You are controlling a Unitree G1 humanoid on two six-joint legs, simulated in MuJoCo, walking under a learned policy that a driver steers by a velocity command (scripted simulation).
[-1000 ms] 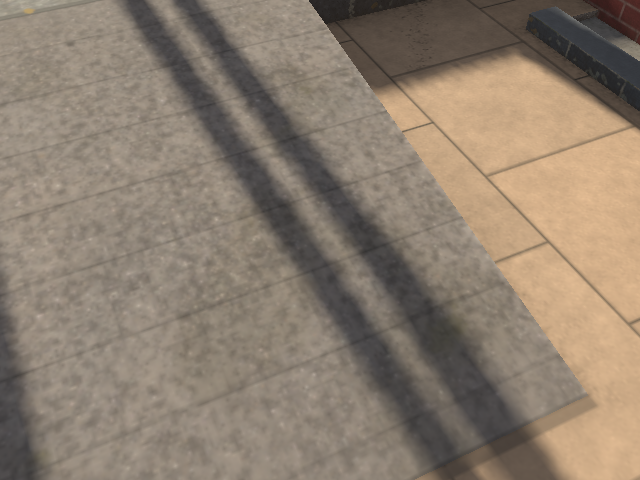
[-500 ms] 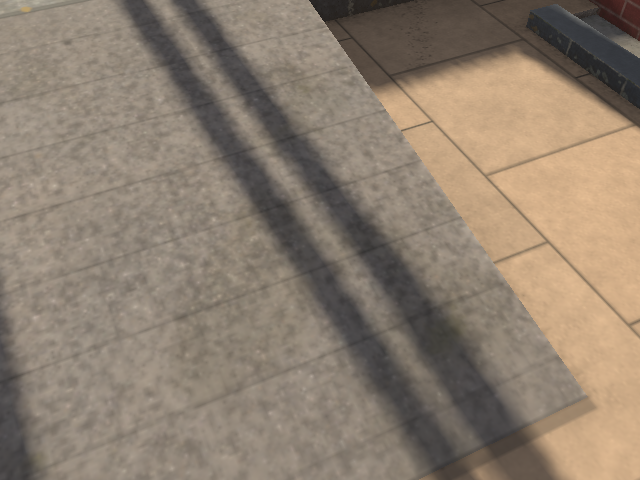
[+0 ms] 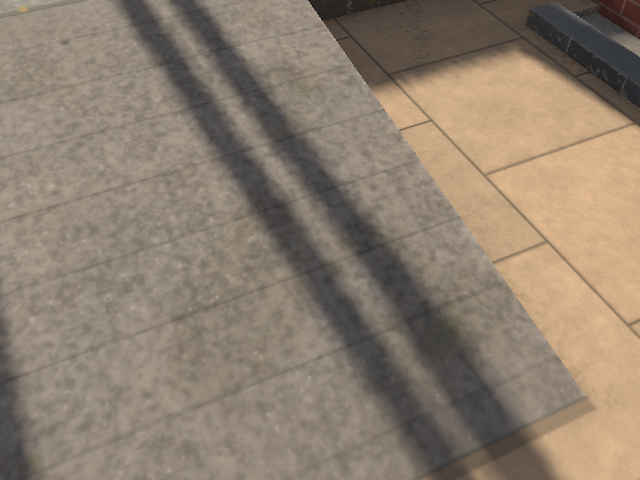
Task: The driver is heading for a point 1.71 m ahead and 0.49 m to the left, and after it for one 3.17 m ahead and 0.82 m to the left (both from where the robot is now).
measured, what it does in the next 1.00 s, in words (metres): walks ahead: left foot, then right foot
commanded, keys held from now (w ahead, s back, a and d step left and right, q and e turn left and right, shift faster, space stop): no key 0.04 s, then w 0.70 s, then no key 0.26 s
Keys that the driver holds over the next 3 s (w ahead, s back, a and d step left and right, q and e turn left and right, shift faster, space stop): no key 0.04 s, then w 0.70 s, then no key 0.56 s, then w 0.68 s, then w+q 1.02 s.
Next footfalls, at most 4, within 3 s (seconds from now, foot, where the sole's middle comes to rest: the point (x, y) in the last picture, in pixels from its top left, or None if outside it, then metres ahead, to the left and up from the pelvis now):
0.40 left None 0.18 0.14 -0.78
0.88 right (348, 478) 0.52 -0.02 -0.77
1.22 left None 0.49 0.18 -0.76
1.56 right None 0.49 -0.05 -0.77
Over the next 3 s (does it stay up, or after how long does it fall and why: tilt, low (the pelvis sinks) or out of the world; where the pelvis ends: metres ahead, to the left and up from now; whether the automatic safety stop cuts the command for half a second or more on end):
stays up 1.21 0.13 0.09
